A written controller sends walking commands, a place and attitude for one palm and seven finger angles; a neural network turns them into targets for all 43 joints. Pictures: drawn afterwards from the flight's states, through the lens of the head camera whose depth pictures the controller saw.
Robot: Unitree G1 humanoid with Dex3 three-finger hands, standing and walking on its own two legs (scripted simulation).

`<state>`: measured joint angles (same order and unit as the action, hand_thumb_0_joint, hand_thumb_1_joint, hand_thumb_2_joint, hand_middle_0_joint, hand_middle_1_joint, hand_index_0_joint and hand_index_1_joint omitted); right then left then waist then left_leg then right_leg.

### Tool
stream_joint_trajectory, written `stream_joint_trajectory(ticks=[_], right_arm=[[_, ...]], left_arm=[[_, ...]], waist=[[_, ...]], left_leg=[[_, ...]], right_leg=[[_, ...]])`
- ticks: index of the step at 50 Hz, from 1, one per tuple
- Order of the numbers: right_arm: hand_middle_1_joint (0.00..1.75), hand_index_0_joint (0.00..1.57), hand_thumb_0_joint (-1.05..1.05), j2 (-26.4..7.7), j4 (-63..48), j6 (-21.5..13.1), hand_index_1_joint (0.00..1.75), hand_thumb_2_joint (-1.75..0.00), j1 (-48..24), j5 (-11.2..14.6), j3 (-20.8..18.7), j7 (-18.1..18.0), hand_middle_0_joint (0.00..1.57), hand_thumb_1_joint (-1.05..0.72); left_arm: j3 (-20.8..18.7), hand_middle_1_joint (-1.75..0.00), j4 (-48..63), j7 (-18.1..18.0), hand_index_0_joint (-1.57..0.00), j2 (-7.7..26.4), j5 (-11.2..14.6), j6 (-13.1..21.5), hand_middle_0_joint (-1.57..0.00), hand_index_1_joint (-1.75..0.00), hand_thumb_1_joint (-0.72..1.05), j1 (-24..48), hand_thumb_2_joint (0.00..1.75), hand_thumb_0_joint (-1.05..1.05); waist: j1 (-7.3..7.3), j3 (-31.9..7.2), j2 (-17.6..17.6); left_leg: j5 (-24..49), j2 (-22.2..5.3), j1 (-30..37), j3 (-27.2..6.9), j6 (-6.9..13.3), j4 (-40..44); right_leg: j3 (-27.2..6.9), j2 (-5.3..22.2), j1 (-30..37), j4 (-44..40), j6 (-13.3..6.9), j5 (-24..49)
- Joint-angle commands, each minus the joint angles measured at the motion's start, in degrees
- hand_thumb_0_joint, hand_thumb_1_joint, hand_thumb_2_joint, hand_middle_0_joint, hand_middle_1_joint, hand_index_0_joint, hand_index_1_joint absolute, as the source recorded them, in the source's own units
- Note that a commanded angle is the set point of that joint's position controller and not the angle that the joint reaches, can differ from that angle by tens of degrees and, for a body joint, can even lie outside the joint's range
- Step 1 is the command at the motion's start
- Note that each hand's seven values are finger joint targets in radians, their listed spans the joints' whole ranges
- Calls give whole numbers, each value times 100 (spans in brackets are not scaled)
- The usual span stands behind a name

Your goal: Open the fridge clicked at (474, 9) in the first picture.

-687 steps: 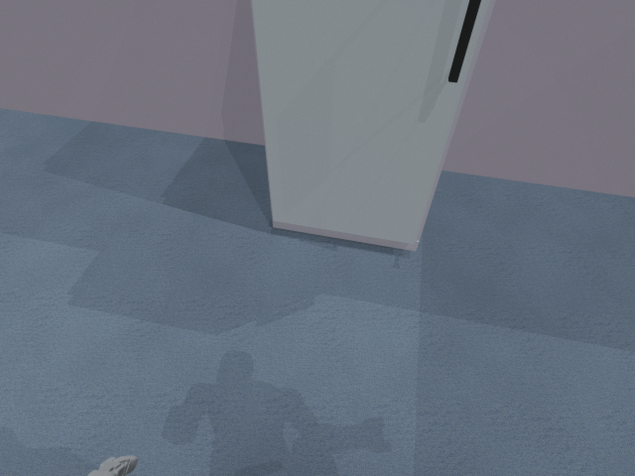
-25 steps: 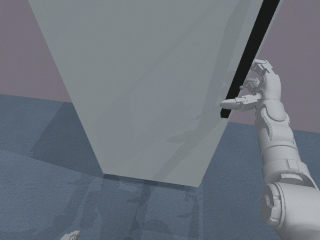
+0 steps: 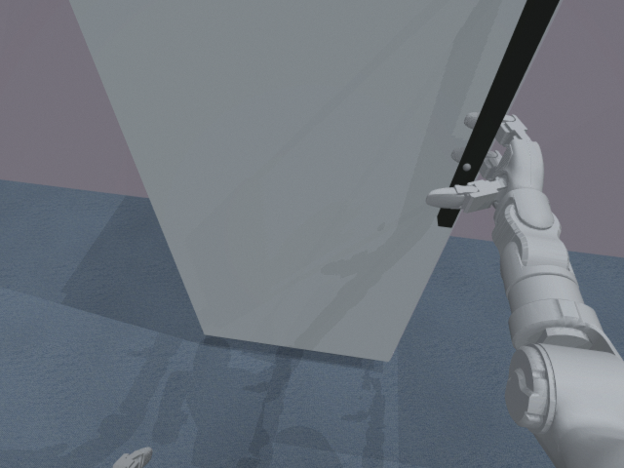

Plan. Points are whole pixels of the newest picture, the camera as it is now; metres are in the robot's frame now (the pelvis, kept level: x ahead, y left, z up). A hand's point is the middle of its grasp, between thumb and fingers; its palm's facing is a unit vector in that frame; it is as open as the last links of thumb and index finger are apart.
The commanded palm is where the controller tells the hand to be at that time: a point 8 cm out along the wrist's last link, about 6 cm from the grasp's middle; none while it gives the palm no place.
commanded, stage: slide the fingers in behind the handle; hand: right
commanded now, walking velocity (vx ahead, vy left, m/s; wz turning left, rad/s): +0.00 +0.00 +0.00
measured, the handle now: (493, 96) +0.53 -0.14 +0.24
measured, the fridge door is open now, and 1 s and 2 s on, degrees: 0 0 0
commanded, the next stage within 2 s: grip the handle and tug to test in 0.30 s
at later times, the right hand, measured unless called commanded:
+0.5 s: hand (476, 169) +0.47 -0.14 +0.17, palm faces +0.03 +1.00 +0.02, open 13.9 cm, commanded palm +0.44 -0.19 +0.17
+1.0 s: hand (476, 168) +0.47 -0.14 +0.17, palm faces +0.05 +1.00 +0.01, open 7.1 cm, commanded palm +0.44 -0.18 +0.17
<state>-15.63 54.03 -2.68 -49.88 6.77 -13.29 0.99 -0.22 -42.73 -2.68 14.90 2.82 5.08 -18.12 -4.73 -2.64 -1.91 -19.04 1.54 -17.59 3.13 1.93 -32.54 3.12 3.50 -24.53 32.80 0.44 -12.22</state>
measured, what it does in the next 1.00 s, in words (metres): stands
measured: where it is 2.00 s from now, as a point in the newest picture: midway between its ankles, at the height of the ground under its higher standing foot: outside the picture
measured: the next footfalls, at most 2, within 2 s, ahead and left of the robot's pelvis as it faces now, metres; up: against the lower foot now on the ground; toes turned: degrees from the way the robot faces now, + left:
none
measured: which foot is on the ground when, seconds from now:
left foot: down 0.00-1.00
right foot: down 0.00-1.00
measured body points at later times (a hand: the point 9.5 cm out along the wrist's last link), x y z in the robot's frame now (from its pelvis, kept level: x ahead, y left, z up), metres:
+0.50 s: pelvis +0.01 -0.01 +0.00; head +0.02 -0.01 +0.45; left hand +0.07 +0.25 -0.12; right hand +0.46 -0.19 +0.17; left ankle -0.03 +0.10 -0.73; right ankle +0.05 -0.13 -0.73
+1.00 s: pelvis +0.00 -0.02 +0.00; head +0.02 -0.01 +0.45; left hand +0.06 +0.25 -0.12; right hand +0.46 -0.19 +0.17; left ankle -0.03 +0.09 -0.73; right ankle +0.05 -0.13 -0.73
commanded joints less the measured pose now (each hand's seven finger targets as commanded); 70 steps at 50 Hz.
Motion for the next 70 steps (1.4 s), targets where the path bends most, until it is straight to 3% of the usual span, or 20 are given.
stream_joint_trajectory(ticks=[1,7,11,15,18,20,25,29,30,33,37,39,43,50,53,55,58,62,64,70], right_arm=[[120,30,0,-1176,-1080,-483,120,-30,-3127,60,-137,10,30,50],[120,30,0,-1222,-1271,-653,120,-30,-2990,77,-216,68,30,50],[120,30,0,-1292,-1167,-578,120,-30,-2799,66,-249,125,30,50],[120,30,0,-962,-1384,-498,120,-30,-2908,85,-10,107,30,50],[120,30,0,-1203,-1563,-506,120,-30,-2807,105,-229,63,30,50],[120,30,0,-944,-1758,-506,120,-30,-2806,125,-17,67,30,50],[123,32,0,-833,-1554,-348,123,-40,-2848,58,88,-19,32,27],[126,35,0,-973,-1636,-331,126,-48,-2701,72,-108,-83,35,8],[127,35,0,-911,-1657,-341,127,-50,-2872,80,-26,-82,35,3],[129,36,0,-1010,-1390,-351,129,-56,-2810,30,-113,-95,36,-11],[131,38,0,-713,-1511,-440,131,-64,-3054,8,168,-84,38,-29],[133,40,0,-845,-1617,-468,133,-68,-2984,29,43,-99,40,-39],[135,42,0,-815,-1512,-463,135,-76,-2928,61,72,-84,42,-57],[140,45,0,-725,-1682,-440,140,-90,-2899,78,148,-71,45,-90],[140,45,0,-878,-1579,-411,140,-90,-2798,56,49,-65,45,-90],[140,45,0,-666,-1655,-393,140,-90,-3046,71,221,-76,45,-90],[140,45,0,-1042,-1457,-375,140,-90,-2907,47,-104,-107,45,-90],[140,45,0,-971,-1300,-375,140,-90,-2956,60,-38,-41,45,-90],[140,45,0,-1294,-1244,-412,140,-90,-2988,48,-263,-27,45,-90],[140,45,0,-1002,-1040,-474,140,-90,-3282,57,-4,13,45,-90]], left_arm=[[-243,-30,559,-66,-20,757,3,251,-20,-30,90,-98,90,0],[-278,-30,592,-46,-20,768,-17,281,-20,-30,90,-146,90,0],[-284,-30,582,-37,-20,798,9,241,-20,-30,90,-173,90,0],[-293,-30,607,-27,-20,764,19,257,-20,-30,90,-139,90,0],[-305,-30,608,-43,-20,803,-3,239,-20,-30,90,-163,90,0],[-298,-30,646,-35,-20,748,22,254,-20,-30,90,-85,90,0],[-280,-30,596,-29,-20,764,21,232,-20,-30,90,-71,90,0],[-278,-30,640,-40,-20,767,2,227,-20,-30,90,-32,90,0],[-259,-30,623,-42,-20,748,2,222,-20,-30,90,-15,90,0],[-260,-30,603,-44,-20,776,-19,221,-20,-30,90,-84,90,0],[-251,-30,620,-24,-20,726,-17,248,-20,-30,90,-35,90,0],[-272,-30,636,-16,-20,756,-14,263,-20,-30,90,-29,90,0],[-266,-30,621,-27,-20,783,-27,277,-20,-30,90,-79,90,0],[-283,-30,597,-15,-20,761,-3,295,-20,-30,90,-72,90,0],[-287,-30,577,-36,-20,796,-10,276,-20,-30,90,-105,90,0],[-278,-30,572,-27,-20,749,4,291,-20,-30,90,-75,90,0],[-285,-30,525,-44,-20,801,-18,273,-20,-30,90,-131,90,0],[-259,-30,533,-48,-20,754,-4,266,-20,-30,90,-103,90,0],[-255,-30,533,-61,-20,793,-17,246,-20,-30,90,-120,90,0],[-236,-30,539,-51,-20,752,-6,263,-20,-30,90,-128,90,0]], waist=[[-65,-1683,390],[10,-2168,274],[25,-1990,353],[-31,-1904,181],[40,-2017,229],[23,-2043,134],[-32,-1712,193],[80,-1983,202],[17,-1902,118],[4,-1738,427],[-40,-1850,-47],[5,-2024,-91],[-18,-1975,267],[-2,-1987,113],[-8,-1897,298],[-66,-1833,170],[2,-1781,344],[-29,-1755,275],[-3,-1793,326],[-122,-1675,219]], left_leg=[[1833,41,-147,-375,-233,616],[2261,54,71,-352,-211,481],[2294,62,60,-331,-206,480],[2212,96,-125,-279,-188,504],[2275,117,-9,-251,-160,478],[2334,122,-31,-241,-149,460],[1924,132,-294,-189,-142,506],[1939,132,-161,-175,-111,472],[1966,124,-196,-193,-117,485],[1733,135,-262,-180,-131,508],[1635,135,-439,-150,-99,451],[1649,139,-415,-159,-97,451],[1676,159,-303,-155,-110,467],[1853,162,-259,-164,-109,470],[1832,164,-178,-177,-119,515],[1810,152,-281,-188,-133,536],[1831,144,-182,-216,-137,554],[1879,118,-181,-247,-159,561],[1913,89,-82,-280,-166,551],[1657,91,-339,-278,-180,576]], right_leg=[[-203,-367,1295,-105,-265,634],[-190,-376,1476,-49,-259,1002],[-197,-354,1386,-72,-260,1016],[-207,-337,1587,-47,-260,1109],[-227,-316,1652,-60,-256,1265],[-231,-314,1758,-67,-245,1341],[-271,-278,1665,-108,-225,1100],[-292,-277,1766,-115,-212,1224],[-276,-283,1758,-104,-213,1204],[-301,-268,1593,-103,-222,995],[-340,-243,1826,-95,-165,1043],[-342,-232,1923,-73,-164,1120],[-341,-247,1758,-89,-188,1056],[-319,-258,1800,-85,-187,1170],[-299,-272,1673,-106,-212,1086],[-292,-282,1712,-115,-215,1028],[-272,-303,1549,-99,-237,984],[-238,-334,1473,-98,-241,908],[-245,-335,1370,-114,-251,889],[-259,-344,1386,-59,-249,681]])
